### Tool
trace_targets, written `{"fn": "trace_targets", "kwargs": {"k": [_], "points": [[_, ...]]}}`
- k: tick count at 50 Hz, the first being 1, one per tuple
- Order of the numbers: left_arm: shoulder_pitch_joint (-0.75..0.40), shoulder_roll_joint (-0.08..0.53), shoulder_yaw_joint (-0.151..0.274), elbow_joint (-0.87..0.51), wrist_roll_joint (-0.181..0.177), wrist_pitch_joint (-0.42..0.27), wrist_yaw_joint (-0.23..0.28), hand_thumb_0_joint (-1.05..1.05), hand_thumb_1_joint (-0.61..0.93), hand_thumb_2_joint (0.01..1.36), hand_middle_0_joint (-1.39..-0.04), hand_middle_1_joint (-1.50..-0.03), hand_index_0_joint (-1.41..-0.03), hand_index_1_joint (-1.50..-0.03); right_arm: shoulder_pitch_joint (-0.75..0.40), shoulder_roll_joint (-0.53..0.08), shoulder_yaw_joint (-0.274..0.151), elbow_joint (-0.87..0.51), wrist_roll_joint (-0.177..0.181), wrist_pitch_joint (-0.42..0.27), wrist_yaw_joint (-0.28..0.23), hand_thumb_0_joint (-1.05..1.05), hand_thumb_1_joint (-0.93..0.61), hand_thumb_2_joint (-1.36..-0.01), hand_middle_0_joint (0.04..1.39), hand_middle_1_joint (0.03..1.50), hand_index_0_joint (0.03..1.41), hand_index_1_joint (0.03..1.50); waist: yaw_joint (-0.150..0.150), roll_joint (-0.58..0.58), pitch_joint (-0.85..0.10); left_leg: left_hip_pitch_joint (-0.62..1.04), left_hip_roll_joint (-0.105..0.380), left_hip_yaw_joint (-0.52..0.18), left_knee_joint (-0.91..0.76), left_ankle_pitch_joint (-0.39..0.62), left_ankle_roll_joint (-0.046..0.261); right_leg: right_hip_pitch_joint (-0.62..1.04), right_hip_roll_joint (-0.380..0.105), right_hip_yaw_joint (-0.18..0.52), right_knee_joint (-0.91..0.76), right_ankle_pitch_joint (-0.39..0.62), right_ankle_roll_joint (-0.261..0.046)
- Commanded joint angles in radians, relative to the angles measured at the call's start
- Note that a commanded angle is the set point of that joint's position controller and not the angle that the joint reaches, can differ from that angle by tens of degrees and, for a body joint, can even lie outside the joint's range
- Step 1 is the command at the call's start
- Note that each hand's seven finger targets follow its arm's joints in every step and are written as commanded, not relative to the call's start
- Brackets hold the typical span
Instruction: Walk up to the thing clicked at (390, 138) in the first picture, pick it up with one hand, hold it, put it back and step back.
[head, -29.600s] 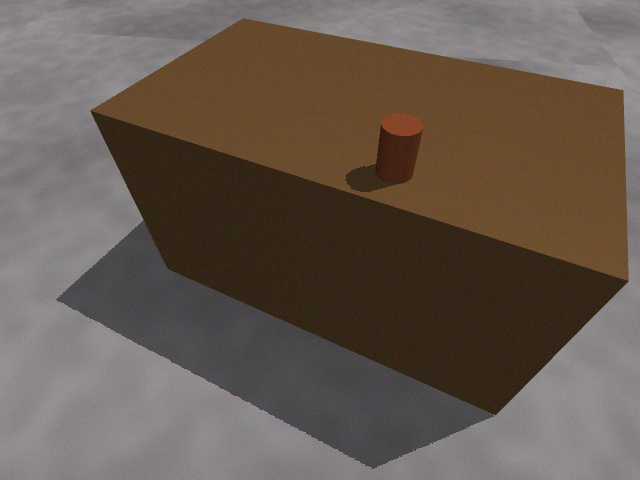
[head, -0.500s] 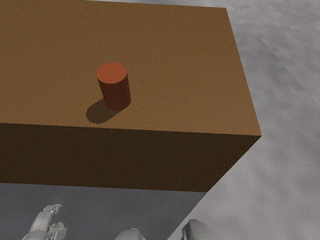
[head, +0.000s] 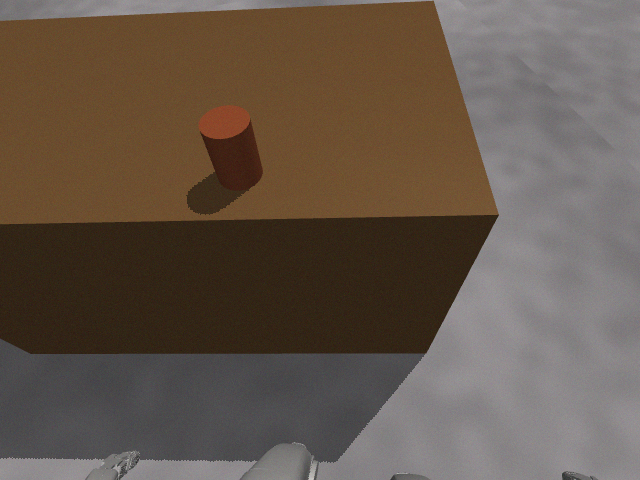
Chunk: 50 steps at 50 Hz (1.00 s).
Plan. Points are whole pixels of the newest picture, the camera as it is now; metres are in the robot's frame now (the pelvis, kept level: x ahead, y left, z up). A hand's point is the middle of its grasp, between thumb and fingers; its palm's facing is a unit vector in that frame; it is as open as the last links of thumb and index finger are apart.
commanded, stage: step back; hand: left
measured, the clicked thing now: (233, 149) +0.62 +0.19 +0.00
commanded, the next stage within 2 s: none
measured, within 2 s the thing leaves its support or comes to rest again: neither
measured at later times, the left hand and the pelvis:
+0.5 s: hand out of the picture -0.08 +0.28 -0.16, palm faces -0.03 -0.93 -0.37, open 7.4 cm; pelvis -0.16 +0.00 -0.01, yaw -2 degrees
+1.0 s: hand out of the picture -0.20 +0.26 -0.15, palm faces +0.04 -0.93 -0.37, open 7.4 cm; pelvis -0.33 -0.01 +0.00, yaw +2 degrees
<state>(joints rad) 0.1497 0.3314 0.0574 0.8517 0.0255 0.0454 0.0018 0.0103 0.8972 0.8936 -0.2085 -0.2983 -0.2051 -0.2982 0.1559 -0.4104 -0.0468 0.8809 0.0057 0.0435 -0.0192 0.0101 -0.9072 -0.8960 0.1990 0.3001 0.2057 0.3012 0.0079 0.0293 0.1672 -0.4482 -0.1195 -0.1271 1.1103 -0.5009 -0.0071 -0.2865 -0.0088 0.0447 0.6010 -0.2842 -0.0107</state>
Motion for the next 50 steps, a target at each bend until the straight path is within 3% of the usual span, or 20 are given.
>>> {"fn": "trace_targets", "kwargs": {"k": [1, 6, 7, 8, 9, 12, 19, 24, 27, 28, 29, 30, 32, 37, 41, 43, 44, 45, 47, 50], "points": [[-0.008, 0.264, 0.078, -0.117, 0.012, -0.027, 0.032, 0.000, 0.900, 0.900, -0.200, -0.300, -0.200, -0.300, 0.020, -0.160, -0.041, -0.080, -0.008, -0.023, -0.016, 0.000, -0.900, -0.900, 0.200, 0.300, 0.200, 0.300, 0.036, -0.216, -0.189, -0.029, 0.055, 0.036, -0.188, -0.039, -0.008, 0.221, -0.231, 0.189, -0.106, 0.546, -0.216], [-0.034, 0.276, 0.064, -0.145, -0.012, -0.004, 0.020, 0.000, 0.900, 0.900, -0.200, -0.300, -0.200, -0.300, 0.122, -0.154, -0.058, -0.039, -0.026, -0.043, -0.006, 0.000, -0.900, -0.900, 0.200, 0.300, 0.200, 0.300, -0.023, -0.186, -0.238, 0.242, 0.101, 0.107, -0.705, 0.312, 0.028, 0.110, -0.176, 0.148, 0.037, 0.426, -0.127], [-0.012, 0.237, 0.056, -0.157, -0.016, 0.000, 0.017, 0.000, 0.900, 0.900, -0.200, -0.300, -0.200, -0.300, 0.100, -0.218, -0.076, -0.054, -0.042, -0.048, -0.006, 0.000, -0.900, -0.900, 0.200, 0.300, 0.200, 0.300, -0.009, -0.042, -0.247, 0.318, 0.249, -0.109, -0.726, 0.458, 0.076, -0.033, -0.086, 0.110, 0.133, 0.216, -0.063], [-0.038, 0.215, 0.053, -0.170, -0.021, -0.002, 0.022, 0.000, 0.900, 0.900, -0.200, -0.300, -0.200, -0.300, 0.045, -0.335, -0.097, -0.077, -0.040, -0.046, 0.004, 0.000, -0.900, -0.900, 0.200, 0.300, 0.200, 0.300, -0.019, 0.195, -0.222, 0.302, 0.466, -0.359, -0.768, 0.620, 0.215, -0.183, 0.109, 0.000, 0.293, -0.224, -0.014], [-0.099, 0.251, 0.075, -0.156, -0.005, 0.001, 0.037, 0.000, 0.900, 0.900, -0.200, -0.300, -0.200, -0.300, 0.054, -0.356, -0.104, -0.081, -0.042, -0.048, 0.005, 0.000, -0.900, -0.900, 0.200, 0.300, 0.200, 0.300, -0.077, 0.164, -0.208, 0.161, 0.536, -0.450, -0.784, 0.644, 0.313, -0.133, 0.118, 0.136, 0.506, -0.403, -0.008], [0.015, 0.236, 0.074, -0.102, -0.026, 0.006, 0.034, 0.000, 0.900, 0.900, -0.200, -0.300, -0.200, -0.300, -0.085, -0.227, -0.066, -0.096, -0.040, -0.050, -0.010, 0.000, -0.900, -0.900, 0.200, 0.300, 0.200, 0.300, 0.030, 0.054, -0.162, 0.219, 0.387, -0.154, -0.716, 0.681, 0.224, -0.214, 0.120, 0.176, 0.681, -0.244, -0.017], [0.036, 0.231, 0.075, -0.106, -0.006, -0.003, 0.016, 0.000, 0.900, 0.900, -0.200, -0.300, -0.200, -0.300, -0.004, -0.220, -0.079, -0.117, -0.031, -0.044, -0.015, 0.000, -0.900, -0.900, 0.200, 0.300, 0.200, 0.300, -0.033, 0.120, -0.183, 0.355, 0.399, -0.108, -0.670, 0.666, 0.275, -0.179, 0.073, 0.091, 0.450, -0.242, 0.050], [0.150, 0.228, 0.077, -0.053, -0.006, -0.008, -0.001, 0.000, 0.900, 0.900, -0.200, -0.300, -0.200, -0.300, -0.045, -0.258, -0.084, -0.139, -0.037, -0.023, -0.004, 0.000, -0.900, -0.900, 0.200, 0.300, 0.200, 0.300, -0.007, 0.203, -0.248, 0.254, 0.366, -0.091, -0.689, 0.407, 0.207, 0.036, 0.034, -0.029, 0.070, -0.157, 0.011], [0.224, 0.267, 0.093, -0.013, 0.015, -0.022, -0.001, 0.000, 0.900, 0.900, -0.200, -0.300, -0.200, -0.300, -0.053, -0.209, -0.065, -0.147, -0.019, -0.008, 0.000, 0.000, -0.900, -0.900, 0.200, 0.300, 0.200, 0.300, 0.026, 0.053, -0.241, 0.053, 0.262, -0.032, -0.528, 0.278, 0.097, 0.187, -0.033, 0.082, -0.200, -0.047, -0.048], [0.179, 0.354, 0.116, -0.042, 0.024, -0.025, -0.002, 0.000, 0.900, 0.900, -0.200, -0.300, -0.200, -0.300, -0.047, -0.139, -0.048, -0.166, -0.009, -0.012, -0.002, 0.000, -0.900, -0.900, 0.200, 0.300, 0.200, 0.300, 0.018, -0.212, -0.178, -0.152, 0.068, 0.042, -0.333, 0.041, 0.023, 0.173, -0.239, 0.373, -0.262, -0.039, -0.129], [0.093, 0.436, 0.127, -0.089, 0.025, -0.022, 0.002, 0.000, 0.900, 0.900, -0.200, -0.300, -0.200, -0.300, -0.105, -0.162, -0.059, -0.170, -0.016, -0.010, -0.018, 0.000, -0.900, -0.900, 0.200, 0.300, 0.200, 0.300, 0.073, -0.315, -0.127, -0.083, 0.034, 0.015, -0.088, -0.110, -0.006, -0.087, -0.423, 0.520, -0.334, 0.005, -0.290], [0.031, 0.409, 0.119, -0.112, 0.016, -0.029, 0.009, 0.000, 0.900, 0.900, -0.200, -0.300, -0.200, -0.300, -0.095, -0.197, -0.070, -0.160, -0.013, -0.010, -0.020, 0.000, -0.900, -0.900, 0.200, 0.300, 0.200, 0.300, 0.040, -0.247, -0.083, -0.037, 0.065, -0.065, 0.044, -0.080, -0.009, -0.188, -0.427, 0.488, -0.336, 0.036, -0.303], [-0.086, 0.311, 0.088, -0.125, 0.015, -0.033, 0.018, 0.000, 0.900, 0.900, -0.200, -0.300, -0.200, -0.300, -0.002, -0.181, -0.063, -0.110, -0.003, -0.016, -0.017, 0.000, -0.900, -0.900, 0.200, 0.300, 0.200, 0.300, -0.043, -0.136, -0.079, -0.016, 0.004, -0.036, 0.083, 0.021, 0.005, -0.133, -0.239, 0.178, -0.200, 0.298, -0.199], [0.012, 0.288, 0.084, -0.133, 0.025, -0.024, 0.032, 0.000, 0.900, 0.900, -0.200, -0.300, -0.200, -0.300, 0.000, -0.150, -0.046, -0.121, -0.015, -0.030, -0.014, 0.000, -0.900, -0.900, 0.200, 0.300, 0.200, 0.300, 0.033, -0.220, -0.150, -0.038, 0.054, 0.059, -0.181, -0.024, -0.008, 0.141, -0.234, 0.143, -0.096, 0.465, -0.190], [0.001, 0.292, 0.074, -0.139, -0.003, -0.001, 0.028, 0.000, 0.900, 0.900, -0.200, -0.300, -0.200, -0.300, 0.095, -0.133, -0.051, -0.078, -0.024, -0.044, -0.008, 0.000, -0.900, -0.900, 0.200, 0.300, 0.200, 0.300, 0.002, -0.211, -0.222, 0.141, 0.077, 0.164, -0.672, 0.219, 0.014, 0.203, -0.195, 0.105, 0.069, 0.482, -0.141], [0.031, 0.224, 0.052, -0.153, -0.009, 0.008, 0.020, 0.000, 0.900, 0.900, -0.200, -0.300, -0.200, -0.300, 0.098, -0.224, -0.078, -0.073, -0.042, -0.052, -0.014, 0.000, -0.900, -0.900, 0.200, 0.300, 0.200, 0.300, 0.025, -0.019, -0.258, 0.324, 0.294, -0.147, -0.732, 0.536, 0.093, -0.041, -0.091, 0.059, 0.209, 0.179, -0.055], [-0.022, 0.235, 0.056, -0.170, -0.022, 0.008, 0.026, 0.000, 0.900, 0.900, -0.200, -0.300, -0.200, -0.300, 0.040, -0.356, -0.096, -0.094, -0.027, -0.045, -0.003, 0.000, -0.900, -0.900, 0.200, 0.300, 0.200, 0.300, -0.006, 0.189, -0.241, 0.231, 0.485, -0.352, -0.742, 0.688, 0.265, -0.118, 0.063, -0.035, 0.366, -0.276, -0.013], [-0.074, 0.260, 0.071, -0.156, -0.008, 0.013, 0.036, 0.000, 0.900, 0.900, -0.200, -0.300, -0.200, -0.300, 0.048, -0.363, -0.105, -0.096, -0.038, -0.049, -0.006, 0.000, -0.900, -0.900, 0.200, 0.300, 0.200, 0.300, -0.048, 0.166, -0.207, 0.119, 0.546, -0.458, -0.773, 0.652, 0.339, -0.103, 0.061, 0.096, 0.557, -0.377, -0.005], [-0.035, 0.246, 0.072, -0.122, -0.025, 0.022, 0.030, 0.000, 0.900, 0.900, -0.200, -0.300, -0.200, -0.300, -0.018, -0.274, -0.073, -0.091, -0.037, -0.054, -0.019, 0.000, -0.900, -0.900, 0.200, 0.300, 0.200, 0.300, 0.012, 0.021, -0.189, 0.155, 0.426, -0.220, -0.702, 0.728, 0.269, -0.149, 0.090, 0.183, 0.682, -0.299, -0.021], [0.058, 0.251, 0.076, -0.081, -0.016, 0.018, 0.021, 0.000, 0.900, 0.900, -0.200, -0.300, -0.200, -0.300, -0.067, -0.226, -0.063, -0.106, -0.042, -0.046, -0.018, 0.000, -0.900, -0.900, 0.200, 0.300, 0.200, 0.300, 0.038, 0.076, -0.160, 0.142, 0.370, -0.116, -0.702, 0.588, 0.241, -0.139, 0.092, 0.117, 0.650, -0.231, 0.007]]}}
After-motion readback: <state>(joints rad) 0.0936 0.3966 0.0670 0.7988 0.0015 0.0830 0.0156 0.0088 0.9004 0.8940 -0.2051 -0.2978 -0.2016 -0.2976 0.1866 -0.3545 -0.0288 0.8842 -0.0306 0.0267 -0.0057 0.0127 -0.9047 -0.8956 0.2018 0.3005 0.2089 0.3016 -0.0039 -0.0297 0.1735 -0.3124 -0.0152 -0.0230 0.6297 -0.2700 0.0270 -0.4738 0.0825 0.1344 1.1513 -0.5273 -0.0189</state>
